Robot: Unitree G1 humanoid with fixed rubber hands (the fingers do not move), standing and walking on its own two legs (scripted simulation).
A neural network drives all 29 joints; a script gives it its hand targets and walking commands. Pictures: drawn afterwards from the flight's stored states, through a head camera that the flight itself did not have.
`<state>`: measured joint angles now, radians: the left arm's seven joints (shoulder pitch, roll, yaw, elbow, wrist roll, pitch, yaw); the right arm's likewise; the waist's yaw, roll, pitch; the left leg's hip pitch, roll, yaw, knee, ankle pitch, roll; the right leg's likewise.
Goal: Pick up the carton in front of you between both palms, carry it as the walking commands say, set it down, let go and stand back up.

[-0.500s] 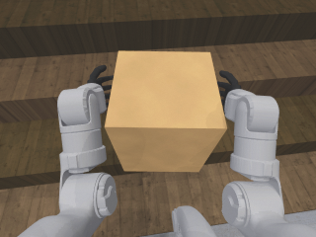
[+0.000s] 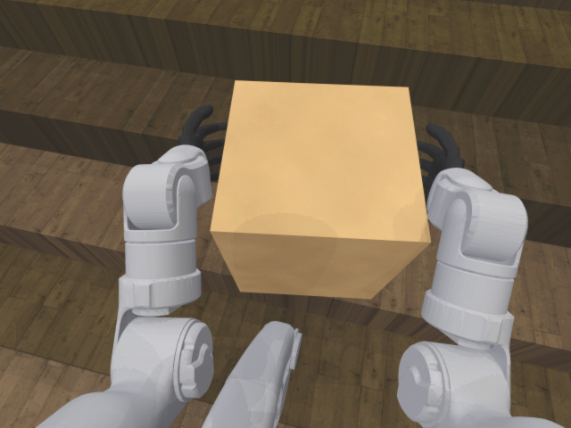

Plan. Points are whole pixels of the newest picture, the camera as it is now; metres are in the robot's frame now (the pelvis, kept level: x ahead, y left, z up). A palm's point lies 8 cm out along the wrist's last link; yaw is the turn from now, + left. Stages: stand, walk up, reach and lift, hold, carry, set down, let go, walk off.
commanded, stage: carry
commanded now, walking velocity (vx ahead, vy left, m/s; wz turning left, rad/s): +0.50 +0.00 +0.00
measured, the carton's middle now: (312, 204) +0.38 +0.08 +0.06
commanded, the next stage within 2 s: none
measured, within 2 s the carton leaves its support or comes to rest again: neither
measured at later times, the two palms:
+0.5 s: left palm out of the picture +0.72 +0.10 +0.38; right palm out of the picture +0.66 -0.19 +0.39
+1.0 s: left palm out of the picture +0.96 +0.12 +0.51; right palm out of the picture +0.99 -0.18 +0.50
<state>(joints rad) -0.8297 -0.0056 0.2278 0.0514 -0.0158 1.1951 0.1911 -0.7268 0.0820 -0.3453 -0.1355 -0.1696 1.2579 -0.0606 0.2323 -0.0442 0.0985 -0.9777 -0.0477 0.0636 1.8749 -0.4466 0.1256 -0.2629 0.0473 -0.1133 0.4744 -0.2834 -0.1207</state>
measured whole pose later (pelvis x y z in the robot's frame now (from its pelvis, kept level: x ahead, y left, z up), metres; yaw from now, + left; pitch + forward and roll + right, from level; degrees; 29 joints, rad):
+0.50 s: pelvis +0.30 +0.02 +0.17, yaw -3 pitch +3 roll +0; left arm -1.01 0.07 0.41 0.18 0.14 1.39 0.07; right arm -1.04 -0.03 -0.23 0.27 0.01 1.36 -0.20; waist -0.18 -0.01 -0.03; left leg -0.26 0.01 0.15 0.50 -0.30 0.08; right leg -1.10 -0.04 -0.03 1.98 -0.43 -0.15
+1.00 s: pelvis +0.59 -0.06 +0.34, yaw -1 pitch +4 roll -1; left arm -0.89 -0.02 0.25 0.13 0.04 1.27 0.19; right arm -0.86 -0.01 -0.36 0.03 -0.13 1.34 -0.08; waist 0.15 0.02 0.03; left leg -1.05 0.01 0.02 1.94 -0.52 0.14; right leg -0.33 -0.02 -0.15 0.55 -0.28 -0.06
